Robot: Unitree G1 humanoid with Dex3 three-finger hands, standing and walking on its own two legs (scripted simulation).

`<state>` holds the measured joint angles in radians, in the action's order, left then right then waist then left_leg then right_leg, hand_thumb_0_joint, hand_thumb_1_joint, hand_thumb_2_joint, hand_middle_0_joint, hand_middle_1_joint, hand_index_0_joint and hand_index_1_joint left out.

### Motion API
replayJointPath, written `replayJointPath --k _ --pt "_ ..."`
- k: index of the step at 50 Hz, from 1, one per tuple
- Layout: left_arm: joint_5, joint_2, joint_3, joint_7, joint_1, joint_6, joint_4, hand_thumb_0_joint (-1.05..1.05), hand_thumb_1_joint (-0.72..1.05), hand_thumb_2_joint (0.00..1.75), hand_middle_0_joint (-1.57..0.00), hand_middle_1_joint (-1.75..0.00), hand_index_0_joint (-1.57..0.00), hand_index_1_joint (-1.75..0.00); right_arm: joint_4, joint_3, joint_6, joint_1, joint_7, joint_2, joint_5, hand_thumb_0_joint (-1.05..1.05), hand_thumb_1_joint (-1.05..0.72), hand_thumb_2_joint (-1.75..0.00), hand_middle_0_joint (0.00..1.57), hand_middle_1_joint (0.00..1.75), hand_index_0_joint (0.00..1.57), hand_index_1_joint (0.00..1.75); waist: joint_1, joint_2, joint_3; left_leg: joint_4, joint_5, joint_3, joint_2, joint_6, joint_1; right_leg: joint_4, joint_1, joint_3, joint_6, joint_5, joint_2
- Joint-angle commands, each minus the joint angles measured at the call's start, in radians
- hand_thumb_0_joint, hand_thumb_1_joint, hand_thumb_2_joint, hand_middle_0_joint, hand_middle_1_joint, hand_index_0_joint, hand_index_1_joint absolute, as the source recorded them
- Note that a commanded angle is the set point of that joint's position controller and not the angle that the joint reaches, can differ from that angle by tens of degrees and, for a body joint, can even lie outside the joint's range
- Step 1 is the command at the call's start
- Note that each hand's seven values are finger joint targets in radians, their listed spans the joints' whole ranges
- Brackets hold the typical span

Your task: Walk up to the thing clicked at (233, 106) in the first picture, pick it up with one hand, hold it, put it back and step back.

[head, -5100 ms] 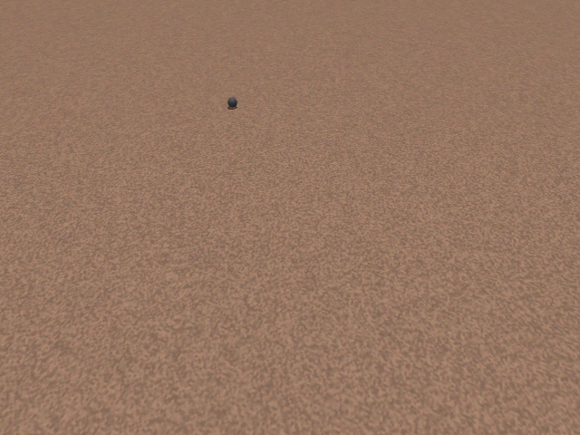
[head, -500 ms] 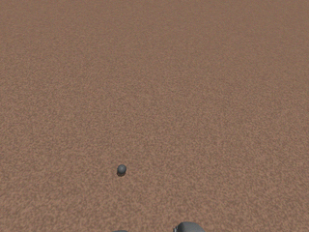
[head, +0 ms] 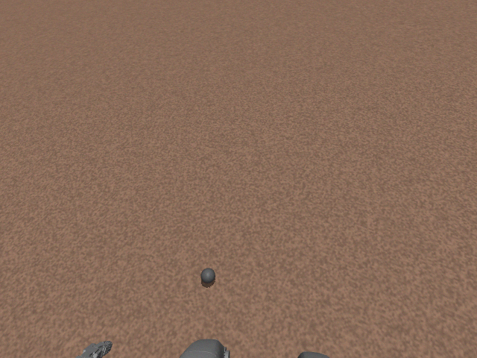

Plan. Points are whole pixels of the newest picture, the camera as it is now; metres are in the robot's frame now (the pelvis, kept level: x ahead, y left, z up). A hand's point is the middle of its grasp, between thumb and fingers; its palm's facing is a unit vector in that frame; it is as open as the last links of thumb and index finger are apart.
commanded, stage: walk up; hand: left
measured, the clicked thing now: (208, 275) +0.49 +0.23 -0.74
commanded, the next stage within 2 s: stand in 1.26 s
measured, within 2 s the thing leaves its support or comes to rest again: neither
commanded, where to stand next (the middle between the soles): +0.10 -0.01 m, yaw +0 degrees
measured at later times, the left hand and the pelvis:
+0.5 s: hand out of the picture +0.07 +0.27 -0.15, palm faces +0.02 -0.95 -0.32, open 7.4 cm; pelvis +0.02 +0.01 +0.01, yaw +1 degrees
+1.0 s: hand out of the picture +0.11 +0.26 -0.14, palm faces +0.02 -0.95 -0.32, open 7.4 cm; pelvis +0.04 +0.01 +0.02, yaw +2 degrees
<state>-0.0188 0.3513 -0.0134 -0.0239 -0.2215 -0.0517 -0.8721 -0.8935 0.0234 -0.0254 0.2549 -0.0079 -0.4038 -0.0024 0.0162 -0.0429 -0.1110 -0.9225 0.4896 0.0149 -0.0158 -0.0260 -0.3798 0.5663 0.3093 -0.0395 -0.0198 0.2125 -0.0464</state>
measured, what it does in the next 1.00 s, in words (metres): steps on the spot: left foot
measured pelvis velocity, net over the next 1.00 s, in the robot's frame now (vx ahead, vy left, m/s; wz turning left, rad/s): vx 0.04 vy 0.01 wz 0.03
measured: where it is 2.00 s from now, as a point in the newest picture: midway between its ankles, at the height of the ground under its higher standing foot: outside the picture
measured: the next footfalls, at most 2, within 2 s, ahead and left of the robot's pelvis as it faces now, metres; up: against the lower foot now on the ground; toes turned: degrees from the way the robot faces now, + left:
left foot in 0.12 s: +0.09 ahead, +0.14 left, +0.00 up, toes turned +2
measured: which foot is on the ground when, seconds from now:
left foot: up 0.00-0.10, down 0.12-1.00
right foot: down 0.00-1.00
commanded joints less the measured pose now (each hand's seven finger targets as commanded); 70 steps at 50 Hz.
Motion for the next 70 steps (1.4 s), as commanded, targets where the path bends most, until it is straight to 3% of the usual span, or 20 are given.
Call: replayJointPath --k 1,4,5,6,7,8,9,10,11,12,13,14,17,18,21,27,41,51,66,70 --pt "-0.001 0.281 -0.075 0.03 -0.004 -0.003 0.057 0.0 0.9 0.9 -0.2 -0.3 -0.2 -0.3 0.007 0.053 -0.011 0.08 0.009 -0.159 -0.003 0.0 -0.9 -0.9 0.2 0.3 0.2 0.3 -0.004 0.241 0.108 0.149 -0.077 0.002 -0.016 0.02 0.001 -0.193 -0.081 0.184 -0.188 -0.178 -0.183" --pt "0.008 0.278 -0.068 0.026 0.055 0.014 0.056 0.0 0.9 0.9 -0.2 -0.3 -0.2 -0.3 -0.032 0.055 -0.024 0.083 0.016 -0.151 -0.008 0.0 -0.9 -0.9 0.2 0.3 0.2 0.3 -0.03 0.208 0.148 0.339 -0.235 0.036 0.008 0.018 0.174 -0.078 0.002 0.135 -0.16 -0.16 -0.178" --pt "0.016 0.26 -0.06 0.024 0.069 0.024 0.054 0.0 0.9 0.9 -0.2 -0.3 -0.2 -0.3 -0.048 0.06 -0.028 0.088 0.02 -0.151 -0.011 0.0 -0.9 -0.9 0.2 0.3 0.2 0.3 -0.044 0.183 0.144 0.413 -0.302 0.033 0.015 0.013 0.236 -0.045 0.056 0.132 -0.136 -0.11 -0.168" --pt "0.023 0.222 -0.046 0.023 0.065 0.028 0.053 0.0 0.9 0.9 -0.2 -0.3 -0.2 -0.3 -0.05 0.063 -0.033 0.079 0.024 -0.172 -0.017 0.0 -0.9 -0.9 0.2 0.3 0.2 0.3 -0.048 0.115 0.142 0.476 -0.359 -0.027 -0.022 0.003 0.282 -0.014 0.103 0.121 -0.091 -0.077 -0.154" --pt "0.031 0.179 -0.031 0.022 0.06 0.034 0.051 0.0 0.9 0.9 -0.2 -0.3 -0.2 -0.3 -0.04 0.07 -0.039 0.041 0.028 -0.219 -0.028 0.0 -0.9 -0.9 0.2 0.3 0.2 0.3 -0.028 -0.022 0.134 0.549 -0.361 -0.223 -0.152 -0.034 0.263 0.064 0.149 0.08 -0.04 0.016 -0.08" --pt "0.039 0.166 -0.029 0.022 0.04 0.043 0.035 0.0 0.9 0.9 -0.2 -0.3 -0.2 -0.3 -0.012 0.066 -0.046 -0.048 0.028 -0.258 -0.022 0.0 -0.9 -0.9 0.2 0.3 0.2 0.3 0.013 -0.088 0.105 0.646 -0.271 -0.407 -0.285 -0.089 0.16 0.09 0.109 0.037 -0.001 0.168 0.006" --pt "0.034 0.23 -0.049 0.03 0.025 0.05 -0.01 0.0 0.9 0.9 -0.2 -0.3 -0.2 -0.3 -0.012 0.068 -0.042 -0.109 0.022 -0.296 -0.009 0.0 -0.9 -0.9 0.2 0.3 0.2 0.3 0.011 -0.112 0.078 0.641 -0.167 -0.397 -0.319 -0.164 0.004 0.138 -0.03 0.056 -0.006 0.278 -0.012" --pt "0.028 0.238 -0.05 0.027 0.023 0.048 -0.036 0.0 0.9 0.9 -0.2 -0.3 -0.2 -0.3 -0.017 0.06 -0.037 -0.15 0.02 -0.265 -0.01 0.0 -0.9 -0.9 0.2 0.3 0.2 0.3 0.028 -0.084 0.045 0.629 -0.127 -0.338 -0.274 -0.151 -0.067 0.111 -0.102 0.059 -0.012 0.24 -0.016" --pt "0.022 0.229 -0.049 0.022 0.023 0.042 -0.051 0.0 0.9 0.9 -0.2 -0.3 -0.2 -0.3 -0.024 0.046 -0.033 -0.158 0.018 -0.235 -0.01 0.0 -0.9 -0.9 0.2 0.3 0.2 0.3 0.034 -0.083 0.052 0.608 -0.131 -0.255 -0.218 -0.103 -0.045 0.016 -0.12 0.065 -0.019 0.183 -0.021" --pt "0.023 0.225 -0.046 0.02 0.019 0.035 -0.07 0.0 0.9 0.9 -0.2 -0.3 -0.2 -0.3 -0.034 0.035 -0.032 -0.165 0.017 -0.206 -0.005 0.0 -0.9 -0.9 0.2 0.3 0.2 0.3 0.037 -0.086 0.066 0.574 -0.202 -0.188 -0.166 -0.056 0.011 -0.056 -0.117 0.07 -0.02 0.071 -0.029" --pt "0.024 0.233 -0.046 0.02 0.032 0.027 -0.076 0.0 0.9 0.9 -0.2 -0.3 -0.2 -0.3 -0.039 0.028 -0.034 -0.159 0.016 -0.19 -0.004 0.0 -0.9 -0.9 0.2 0.3 0.2 0.3 0.028 -0.088 0.093 0.536 -0.303 -0.161 -0.14 -0.032 0.04 -0.087 -0.14 0.083 -0.019 -0.025 -0.041" --pt "0.025 0.232 -0.045 0.021 0.042 0.025 -0.092 0.0 0.9 0.9 -0.2 -0.3 -0.2 -0.3 -0.055 0.024 -0.033 -0.153 0.014 -0.184 0.0 0.0 -0.9 -0.9 0.2 0.3 0.2 0.3 0.023 -0.088 0.106 0.524 -0.311 -0.154 -0.128 -0.019 0.049 -0.111 -0.156 0.097 -0.022 -0.053 -0.046" --pt "0.018 0.234 -0.031 0.018 0.102 0.027 -0.107 0.0 0.9 0.9 -0.2 -0.3 -0.2 -0.3 -0.078 0.021 -0.023 -0.152 0.009 -0.189 0.0 0.0 -0.9 -0.9 0.2 0.3 0.2 0.3 -0.007 -0.07 0.103 0.613 -0.066 -0.169 -0.126 -0.021 0.063 -0.152 -0.125 0.102 -0.022 0.095 -0.055" --pt "0.021 0.226 -0.028 0.014 0.101 0.029 -0.12 0.0 0.9 0.9 -0.2 -0.3 -0.2 -0.3 -0.088 0.022 -0.02 -0.164 0.009 -0.193 -0.001 0.0 -0.9 -0.9 0.2 0.3 0.2 0.3 0.001 -0.069 0.083 0.628 -0.025 -0.175 -0.125 -0.016 0.081 -0.163 -0.096 0.105 -0.018 0.129 -0.048" --pt "0.022 0.221 -0.026 0.012 0.103 0.023 -0.153 0.0 0.9 0.9 -0.2 -0.3 -0.2 -0.3 -0.106 0.017 -0.023 -0.193 0.009 -0.192 -0.002 0.0 -0.9 -0.9 0.2 0.3 0.2 0.3 0.007 -0.027 0.098 0.619 -0.129 -0.166 -0.128 -0.018 0.109 -0.202 -0.136 0.092 -0.012 0.041 -0.057" --pt "0.022 0.224 -0.025 0.015 0.145 0.013 -0.192 0.0 0.9 0.9 -0.2 -0.3 -0.2 -0.3 -0.147 0.012 -0.024 -0.185 0.01 -0.176 0.008 0.0 -0.9 -0.9 0.2 0.3 0.2 0.3 -0.015 0.06 0.132 0.583 -0.357 -0.115 -0.107 -0.006 0.228 -0.261 -0.133 0.122 -0.009 -0.079 -0.093" --pt "0.013 0.217 -0.035 0.021 0.162 0.019 -0.228 0.0 0.9 0.9 -0.2 -0.3 -0.2 -0.3 -0.198 0.015 -0.013 -0.22 0.009 -0.164 -0.003 0.0 -0.9 -0.9 0.2 0.3 0.2 0.3 -0.007 0.063 0.105 0.631 -0.325 -0.108 -0.099 0.002 0.237 -0.326 -0.131 0.117 0.002 0.038 -0.092" --pt "0.015 0.206 -0.036 0.022 0.178 0.024 -0.227 0.0 0.9 0.9 -0.2 -0.3 -0.2 -0.3 -0.212 0.013 -0.018 -0.209 0.016 -0.163 -0.003 0.0 -0.9 -0.9 0.2 0.3 0.2 0.3 -0.011 0.035 0.159 0.639 -0.437 -0.102 -0.111 0.007 0.229 -0.289 -0.234 0.092 0.006 -0.15 -0.093" --pt "0.013 0.205 -0.033 0.027 0.202 0.024 -0.225 0.0 0.9 0.9 -0.2 -0.3 -0.2 -0.3 -0.207 0.013 -0.009 -0.212 0.018 -0.164 -0.008 0.0 -0.9 -0.9 0.2 0.3 0.2 0.3 -0.017 0.03 0.143 0.665 -0.447 -0.104 -0.123 0.019 0.241 -0.298 -0.223 0.091 0.006 -0.117 -0.095" --pt "0.013 0.205 -0.03 0.027 0.196 0.023 -0.229 0.0 0.9 0.9 -0.2 -0.3 -0.2 -0.3 -0.206 0.01 -0.006 -0.21 0.015 -0.158 -0.008 0.0 -0.9 -0.9 0.2 0.3 0.2 0.3 -0.02 0.033 0.131 0.679 -0.382 -0.106 -0.119 0.016 0.228 -0.306 -0.213 0.09 0.012 -0.083 -0.095"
